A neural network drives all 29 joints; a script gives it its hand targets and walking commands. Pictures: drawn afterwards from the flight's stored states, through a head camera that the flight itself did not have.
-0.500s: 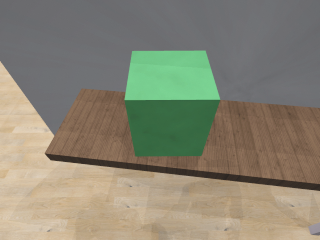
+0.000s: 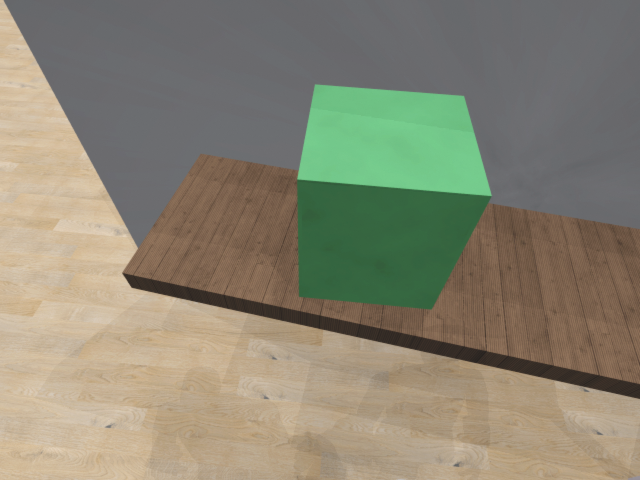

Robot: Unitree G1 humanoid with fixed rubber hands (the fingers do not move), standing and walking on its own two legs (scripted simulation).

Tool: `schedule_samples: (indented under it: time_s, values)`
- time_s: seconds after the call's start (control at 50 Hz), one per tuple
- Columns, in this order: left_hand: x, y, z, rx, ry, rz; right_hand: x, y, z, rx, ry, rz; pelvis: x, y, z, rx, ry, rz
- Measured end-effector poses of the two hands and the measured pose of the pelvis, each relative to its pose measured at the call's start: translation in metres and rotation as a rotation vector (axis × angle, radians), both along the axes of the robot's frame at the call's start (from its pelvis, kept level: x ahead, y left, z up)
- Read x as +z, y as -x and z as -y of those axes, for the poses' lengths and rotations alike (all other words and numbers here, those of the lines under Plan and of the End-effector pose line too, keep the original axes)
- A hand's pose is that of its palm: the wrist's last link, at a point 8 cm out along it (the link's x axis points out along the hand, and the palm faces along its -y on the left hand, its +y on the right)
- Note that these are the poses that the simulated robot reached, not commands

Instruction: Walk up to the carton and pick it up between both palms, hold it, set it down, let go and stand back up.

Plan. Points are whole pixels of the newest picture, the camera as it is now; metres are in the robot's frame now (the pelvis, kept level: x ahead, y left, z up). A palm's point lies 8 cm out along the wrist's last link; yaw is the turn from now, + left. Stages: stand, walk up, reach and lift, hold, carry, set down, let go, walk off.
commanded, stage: walk up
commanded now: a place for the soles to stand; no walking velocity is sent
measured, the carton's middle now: (376, 202) +0.46 -0.06 +0.06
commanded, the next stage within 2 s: none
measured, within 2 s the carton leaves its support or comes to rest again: neither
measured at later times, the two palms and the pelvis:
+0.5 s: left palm out of the picture -0.01 +0.26 -0.16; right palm out of the picture +0.04 -0.21 -0.13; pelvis +0.00 +0.01 -0.01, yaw +6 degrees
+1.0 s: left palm out of the picture +0.00 +0.22 -0.12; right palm out of the picture +0.09 -0.23 -0.13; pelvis +0.01 -0.01 +0.01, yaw +5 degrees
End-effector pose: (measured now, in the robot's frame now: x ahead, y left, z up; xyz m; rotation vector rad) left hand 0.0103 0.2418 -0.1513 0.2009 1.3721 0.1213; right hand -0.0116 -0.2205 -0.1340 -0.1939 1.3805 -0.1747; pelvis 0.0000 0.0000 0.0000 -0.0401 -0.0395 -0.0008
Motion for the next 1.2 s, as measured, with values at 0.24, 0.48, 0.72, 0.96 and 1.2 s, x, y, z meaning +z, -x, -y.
schedule_samples:
  time_s: [0.24,0.48,0.72,0.96,1.2]
  values:
    - [-0.004,-0.001,-0.006,0.017,0.002,0.020,0.000,-0.018,0.005,0.032,0.022,0.039,-0.005,-0.003,-0.003,0.021,0.005,-0.008]
    - [-0.004,0.021,-0.021,0.071,-0.007,-0.006,0.001,-0.053,-0.006,0.115,0.015,0.104,-0.006,0.000,-0.011,0.096,-0.018,-0.005]
    - [0.019,-0.003,0.008,0.112,-0.014,0.080,-0.002,-0.070,0.016,0.139,-0.011,0.088,0.004,-0.012,0.005,0.126,-0.020,-0.001]
    - [0.027,0.007,0.023,0.133,0.003,0.057,0.004,-0.108,0.004,0.177,-0.064,0.171,0.013,-0.014,0.012,0.099,-0.037,0.004]
    - [0.025,0.027,0.031,0.118,0.024,-0.018,0.005,-0.074,0.016,0.122,-0.039,0.081,0.017,-0.011,0.011,0.051,-0.040,0.005]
